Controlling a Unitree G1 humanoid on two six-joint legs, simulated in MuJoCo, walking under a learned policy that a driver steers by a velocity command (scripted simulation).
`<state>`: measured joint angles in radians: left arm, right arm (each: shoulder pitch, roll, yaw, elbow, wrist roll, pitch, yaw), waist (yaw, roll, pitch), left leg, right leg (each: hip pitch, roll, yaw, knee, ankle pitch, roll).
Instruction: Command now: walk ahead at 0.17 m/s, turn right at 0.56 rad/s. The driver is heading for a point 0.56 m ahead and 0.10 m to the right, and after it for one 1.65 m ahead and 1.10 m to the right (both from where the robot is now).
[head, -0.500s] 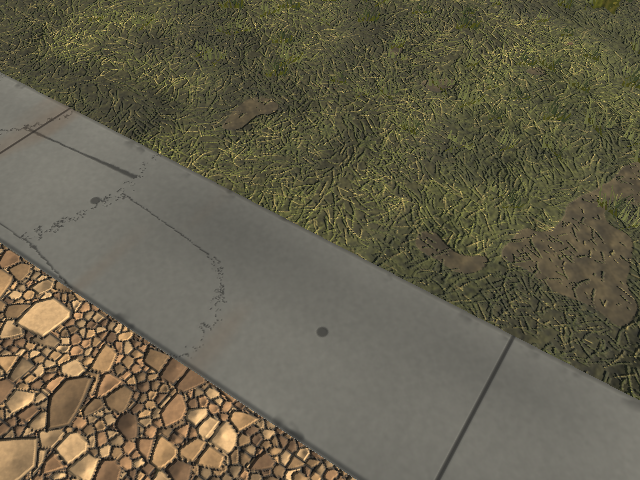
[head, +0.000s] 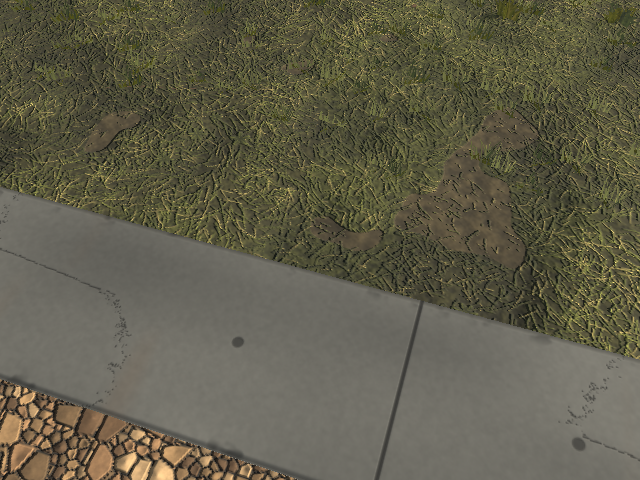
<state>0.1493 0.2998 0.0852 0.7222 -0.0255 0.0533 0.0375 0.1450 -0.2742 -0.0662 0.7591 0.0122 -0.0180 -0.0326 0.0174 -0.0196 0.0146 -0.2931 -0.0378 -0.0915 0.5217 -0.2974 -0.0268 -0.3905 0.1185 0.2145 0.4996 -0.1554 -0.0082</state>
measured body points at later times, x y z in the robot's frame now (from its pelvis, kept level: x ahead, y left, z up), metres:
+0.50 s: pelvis +0.05 -0.04 -0.01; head +0.09 -0.07 +0.44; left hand +0.32 +0.15 -0.08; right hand +0.05 -0.35 -0.12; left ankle +0.01 +0.12 -0.69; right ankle +0.06 -0.15 -0.73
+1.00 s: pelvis +0.11 -0.04 +0.00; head +0.12 -0.03 +0.45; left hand +0.35 +0.12 -0.11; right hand +0.11 -0.34 -0.09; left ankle +0.17 +0.07 -0.73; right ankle +0.05 -0.14 -0.72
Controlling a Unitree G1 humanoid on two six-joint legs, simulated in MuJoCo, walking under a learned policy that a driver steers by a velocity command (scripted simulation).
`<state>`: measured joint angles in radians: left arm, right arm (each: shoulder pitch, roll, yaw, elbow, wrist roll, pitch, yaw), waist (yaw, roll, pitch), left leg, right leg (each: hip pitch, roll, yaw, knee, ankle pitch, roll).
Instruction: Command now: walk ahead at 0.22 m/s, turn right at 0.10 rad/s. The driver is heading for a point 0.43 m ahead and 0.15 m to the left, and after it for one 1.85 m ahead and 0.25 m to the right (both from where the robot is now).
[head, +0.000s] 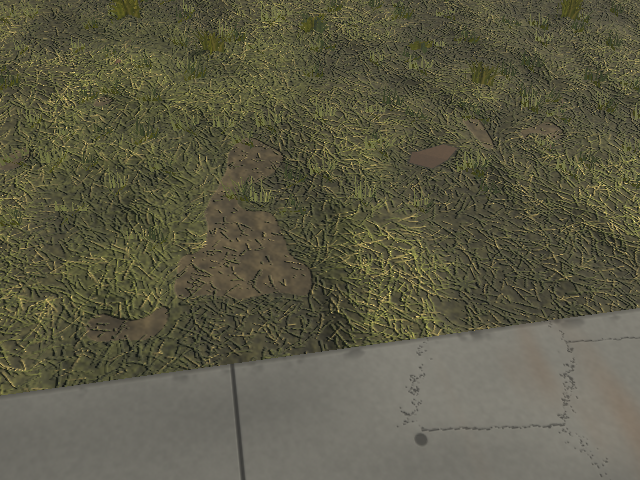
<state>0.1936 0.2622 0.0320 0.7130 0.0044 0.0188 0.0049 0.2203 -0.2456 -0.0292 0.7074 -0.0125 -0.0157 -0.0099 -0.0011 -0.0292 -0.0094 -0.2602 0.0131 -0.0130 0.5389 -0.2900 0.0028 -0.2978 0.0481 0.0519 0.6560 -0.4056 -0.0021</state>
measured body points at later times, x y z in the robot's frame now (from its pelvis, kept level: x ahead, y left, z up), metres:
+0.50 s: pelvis +0.17 -0.02 +0.00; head +0.20 -0.03 +0.45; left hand +0.13 +0.25 -0.12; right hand +0.39 -0.24 -0.09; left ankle +0.34 +0.14 -0.68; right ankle +0.03 -0.13 -0.73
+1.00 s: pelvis +0.40 +0.04 +0.01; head +0.42 +0.06 +0.45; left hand +0.46 +0.33 -0.11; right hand +0.60 -0.17 -0.10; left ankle +0.38 +0.11 -0.73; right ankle +0.55 -0.09 -0.69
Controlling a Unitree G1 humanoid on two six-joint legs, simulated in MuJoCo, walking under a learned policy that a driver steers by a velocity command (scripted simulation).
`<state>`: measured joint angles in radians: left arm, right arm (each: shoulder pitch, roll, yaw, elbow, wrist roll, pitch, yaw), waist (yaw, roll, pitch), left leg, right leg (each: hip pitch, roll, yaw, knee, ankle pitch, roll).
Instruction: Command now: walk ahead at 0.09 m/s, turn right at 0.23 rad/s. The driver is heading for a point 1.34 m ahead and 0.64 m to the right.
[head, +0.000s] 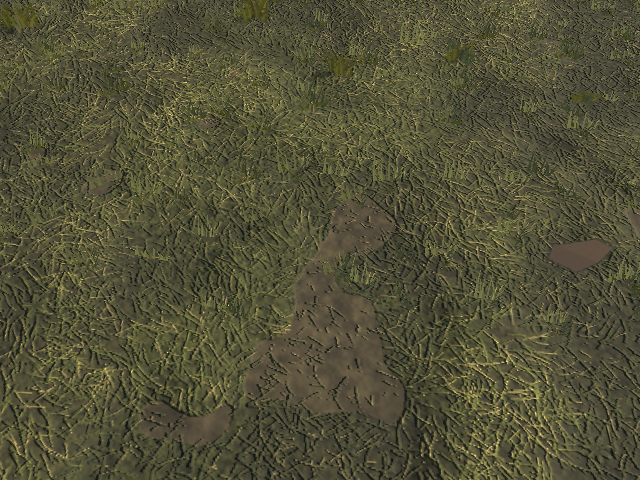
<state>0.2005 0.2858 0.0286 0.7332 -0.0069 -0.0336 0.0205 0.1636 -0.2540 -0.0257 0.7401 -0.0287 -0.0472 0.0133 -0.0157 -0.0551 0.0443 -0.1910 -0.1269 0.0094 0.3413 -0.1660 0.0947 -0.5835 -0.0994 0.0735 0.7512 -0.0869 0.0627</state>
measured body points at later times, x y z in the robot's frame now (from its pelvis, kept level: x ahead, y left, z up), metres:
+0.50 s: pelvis +0.07 -0.03 +0.00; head +0.12 -0.06 +0.45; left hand +0.29 +0.21 -0.08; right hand +0.16 -0.34 -0.11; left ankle +0.13 +0.11 -0.71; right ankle +0.07 -0.14 -0.74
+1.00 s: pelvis +0.07 -0.01 +0.00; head +0.10 -0.03 +0.45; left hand +0.36 +0.13 -0.09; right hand +0.03 -0.32 -0.10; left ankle +0.14 +0.10 -0.74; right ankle -0.01 -0.12 -0.71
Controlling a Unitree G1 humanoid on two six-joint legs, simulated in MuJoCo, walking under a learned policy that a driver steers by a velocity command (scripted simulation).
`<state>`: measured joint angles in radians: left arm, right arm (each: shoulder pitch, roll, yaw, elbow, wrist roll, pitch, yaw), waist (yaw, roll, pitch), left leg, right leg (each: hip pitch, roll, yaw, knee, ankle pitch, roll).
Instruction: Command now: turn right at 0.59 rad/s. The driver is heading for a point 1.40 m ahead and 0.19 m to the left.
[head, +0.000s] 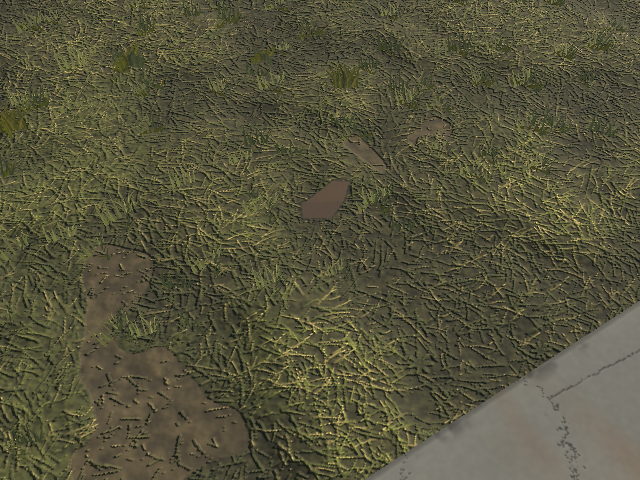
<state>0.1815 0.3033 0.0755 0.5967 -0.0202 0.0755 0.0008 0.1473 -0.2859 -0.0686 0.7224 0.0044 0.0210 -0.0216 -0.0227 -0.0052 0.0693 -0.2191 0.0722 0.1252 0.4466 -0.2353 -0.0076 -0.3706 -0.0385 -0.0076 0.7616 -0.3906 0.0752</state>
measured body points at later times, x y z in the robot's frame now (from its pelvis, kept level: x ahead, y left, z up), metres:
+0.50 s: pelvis +0.00 -0.03 -0.01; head +0.02 -0.03 +0.44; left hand +0.20 +0.19 -0.11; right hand +0.09 -0.32 -0.12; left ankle +0.02 +0.11 -0.74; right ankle -0.01 -0.13 -0.74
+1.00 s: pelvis +0.08 -0.05 +0.00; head +0.09 -0.07 +0.45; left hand +0.13 +0.22 -0.12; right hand +0.16 -0.33 -0.12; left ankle +0.06 +0.09 -0.67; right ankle +0.01 -0.13 -0.74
